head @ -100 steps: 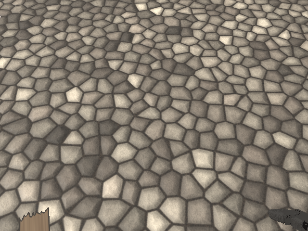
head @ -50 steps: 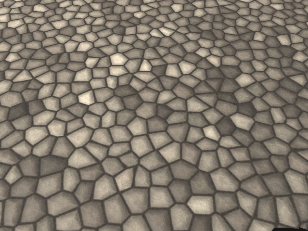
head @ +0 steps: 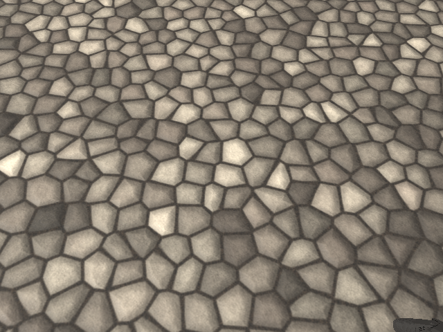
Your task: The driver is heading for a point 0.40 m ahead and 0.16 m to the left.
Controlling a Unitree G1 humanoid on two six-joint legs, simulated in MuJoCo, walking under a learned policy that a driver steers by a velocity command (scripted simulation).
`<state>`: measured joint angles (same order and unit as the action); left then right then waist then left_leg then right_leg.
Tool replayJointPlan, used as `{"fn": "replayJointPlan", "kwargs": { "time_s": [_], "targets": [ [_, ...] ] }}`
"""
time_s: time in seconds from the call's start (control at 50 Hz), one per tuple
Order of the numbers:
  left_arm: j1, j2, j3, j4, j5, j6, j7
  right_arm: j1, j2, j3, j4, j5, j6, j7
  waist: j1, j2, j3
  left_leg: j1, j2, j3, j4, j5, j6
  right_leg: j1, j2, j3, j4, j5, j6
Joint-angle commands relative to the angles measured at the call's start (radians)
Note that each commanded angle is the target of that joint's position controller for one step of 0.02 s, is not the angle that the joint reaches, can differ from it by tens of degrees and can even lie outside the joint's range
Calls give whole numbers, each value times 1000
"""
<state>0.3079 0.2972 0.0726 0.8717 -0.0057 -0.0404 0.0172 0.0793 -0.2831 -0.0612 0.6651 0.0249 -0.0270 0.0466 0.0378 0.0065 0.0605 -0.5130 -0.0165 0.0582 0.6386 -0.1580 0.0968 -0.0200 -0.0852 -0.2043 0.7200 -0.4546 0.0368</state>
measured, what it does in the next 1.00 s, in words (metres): walks ahead, turning left: right foot, then left foot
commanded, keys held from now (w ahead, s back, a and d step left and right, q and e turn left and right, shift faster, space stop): w+q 0.40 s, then no key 0.60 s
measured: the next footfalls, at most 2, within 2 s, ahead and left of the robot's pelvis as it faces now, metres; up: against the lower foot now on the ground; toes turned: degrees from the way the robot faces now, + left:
right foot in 0.44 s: +0.45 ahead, -0.09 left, +0.00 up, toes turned +19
left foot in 0.84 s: +0.41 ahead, +0.15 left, +0.00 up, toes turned +17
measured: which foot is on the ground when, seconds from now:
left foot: down 0.00-0.44, up 0.46-0.82, down 0.84-1.00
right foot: up 0.00-0.42, down 0.44-1.00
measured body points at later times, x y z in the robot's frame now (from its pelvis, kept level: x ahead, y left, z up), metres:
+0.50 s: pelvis +0.29 -0.02 +0.01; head +0.32 -0.02 +0.46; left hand +0.44 +0.28 -0.06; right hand +0.41 -0.30 -0.11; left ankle +0.12 +0.07 -0.68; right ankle +0.41 -0.10 -0.72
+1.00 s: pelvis +0.40 +0.01 +0.02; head +0.40 +0.03 +0.47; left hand +0.41 +0.29 -0.11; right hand +0.64 -0.17 -0.07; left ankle +0.37 +0.14 -0.71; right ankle +0.42 -0.10 -0.71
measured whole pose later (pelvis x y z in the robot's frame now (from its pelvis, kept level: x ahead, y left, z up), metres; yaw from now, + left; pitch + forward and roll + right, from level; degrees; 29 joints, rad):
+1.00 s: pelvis +0.40 +0.01 +0.02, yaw +20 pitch -1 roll -1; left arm 0.16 0.26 0.01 0.90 0.02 -0.02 -0.01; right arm 0.15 -0.25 -0.04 0.70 -0.02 0.02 -0.02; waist 0.02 -0.01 0.02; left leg -0.26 0.01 -0.06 0.52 -0.24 -0.02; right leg -0.18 0.01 -0.03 0.48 -0.29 0.00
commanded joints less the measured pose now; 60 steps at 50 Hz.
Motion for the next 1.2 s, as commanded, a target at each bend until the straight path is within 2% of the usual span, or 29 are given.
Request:
{"fn": "replayJointPlan", "kwargs": {
  "time_s": [0.02,0.04,0.06,0.08,0.1,0.16,0.26,0.32,0.4,0.42,0.44,0.46,0.48,0.5,0.52,0.54,0.56,0.6,0.66,0.72,0.8,0.82,0.84,0.86,0.88,0.9,0.94,1.04,1.2],
  "targets": [
    [-50,123,3,-143,-12,-80,-22,329,-234,-74,-14,-1,-11,-15,-162,133,-404,915,345,-848,-350,-233,303,-756,90,306,690,-109,-26],
    [-131,145,9,-173,-42,-98,-29,303,-191,-61,-8,-9,-24,-14,-160,94,-268,807,314,-698,-353,-167,257,-802,51,295,651,-24,-51],
    [-145,124,5,-169,-26,-104,-22,245,-170,-53,-10,-8,-31,-14,-111,-13,-172,652,265,-575,-356,-46,216,-760,7,289,549,53,-58],
    [-138,130,11,-162,1,-102,-15,192,-144,-46,-20,-11,-35,-18,-74,3,-137,540,237,-499,-359,87,204,-696,-20,290,463,94,-48],
    [-117,132,15,-158,9,-91,-16,159,-131,-40,-38,-22,-35,-22,-43,26,-122,461,215,-463,-380,161,203,-631,-34,297,431,122,-38],
    [-108,99,11,-161,21,-61,-15,160,-150,-46,-39,-16,-41,-36,-20,27,-94,343,186,-386,-419,286,214,-587,-26,271,310,175,10],
    [-299,48,-12,-213,16,-62,-24,225,-177,-55,-13,-5,-28,-61,-87,56,-54,256,99,-295,-410,163,133,-514,45,251,-70,497,41],
    [-365,68,-9,-237,0,-71,-35,273,-180,-58,10,1,-22,-63,-112,75,-47,278,122,-353,-381,75,114,-464,73,268,-170,551,31],
    [-322,120,12,-235,-4,-88,-44,274,-169,-59,17,0,-11,-70,-72,117,-55,378,165,-465,-263,66,85,-402,75,295,-235,416,-17],
    [-251,131,22,-213,4,-93,-40,254,-154,-55,13,-4,-6,-71,-33,125,-72,387,139,-451,-194,150,62,-326,83,269,-278,423,-41],
    [-164,159,34,-197,25,-99,-35,253,-114,-41,5,-10,-5,-70,7,107,-149,371,77,-402,-41,231,22,-171,41,281,-292,482,-78],
    [-43,215,44,-191,45,-100,-30,274,-65,-21,-20,-32,-4,-74,39,-23,-306,255,2,-319,238,35,-28,82,-133,450,-246,650,-138],
    [-4,270,58,-156,48,-83,-38,464,-20,-8,-23,-2,-10,-74,-48,-373,-408,-76,-129,-238,547,-502,-99,345,-344,879,-301,687,-337],
    [-23,168,36,-173,12,-77,-46,464,-129,-25,17,2,-7,-79,-22,-226,-365,-152,-58,-291,661,-479,-118,297,-336,917,-336,550,-324],
    [-71,107,17,-187,10,-70,-44,345,-173,-39,8,-1,2,-80,7,-130,-252,-166,-35,-271,686,-410,-128,182,-287,738,-334,601,-286],
    [-123,82,2,-188,20,-62,-46,276,-168,-39,-2,-11,12,-86,-4,-57,-196,-135,-6,-239,654,-365,-138,71,-237,612,-337,710,-263],
    [-154,63,-7,-179,22,-58,-47,235,-154,-39,-18,-23,19,-87,-19,-54,-145,-108,20,-230,593,-338,-143,-25,-207,537,-346,822,-260],
    [-181,47,-17,-152,32,-60,-49,259,-91,-27,-15,-18,32,-82,-64,-105,-134,20,48,-198,440,-301,-147,-137,-141,414,-378,923,-243],
    [-205,91,-7,-121,24,-52,-42,240,-47,-9,-19,-25,39,-84,-73,-131,-174,132,53,-145,217,-217,-164,-165,-132,343,-394,1026,-265],
    [-203,120,-1,-97,11,-33,-36,197,-61,-8,-17,-24,48,-81,-53,-125,-199,226,51,-120,69,-86,-159,-167,-132,317,-406,931,-260],
    [-213,108,-15,-68,-2,-12,-37,148,-69,-12,-17,-32,57,-76,-63,-104,-141,351,37,-94,-165,43,-117,-219,-104,324,-392,557,-214],
    [-186,84,-25,-53,-3,-11,-38,127,-81,-13,-25,-43,56,-77,-61,-84,-123,396,55,-122,-245,119,-96,-244,-77,324,-384,439,-169],
    [-158,59,-36,-47,14,-14,-40,117,-119,-19,-38,-49,54,-83,-44,-28,-137,468,132,-201,-242,279,-67,-284,-41,306,-350,323,-118],
    [-77,54,-38,-35,30,-19,-46,90,-168,-27,-47,-44,58,-90,20,85,-149,503,187,-248,-193,344,-15,-323,35,251,-330,171,-79],
    [-73,27,-48,-27,27,-13,-42,64,-119,-18,-32,-39,58,-82,20,135,-164,412,163,-231,-195,143,-2,-241,54,208,-341,168,-50],
    [-130,68,-42,-24,24,-5,-37,48,-83,-12,-43,-40,55,-72,-17,86,-105,367,112,-206,-200,74,-28,-249,60,207,-328,188,-40],
    [-154,76,-40,-21,20,8,-29,59,-83,-9,-31,-45,44,-66,-25,67,-81,353,92,-190,-186,148,-57,-252,53,213,-311,257,-45],
    [-148,83,-40,9,15,17,-22,73,-85,-11,-4,-37,30,-67,-24,42,-111,377,87,-181,-150,301,-54,-194,40,218,-289,373,-43],
    [-164,87,-37,69,11,39,-10,64,-84,-12,54,-34,27,-67,-18,7,-107,374,77,-171,-164,307,-51,-145,36,219,-295,389,-35]
  ]
}}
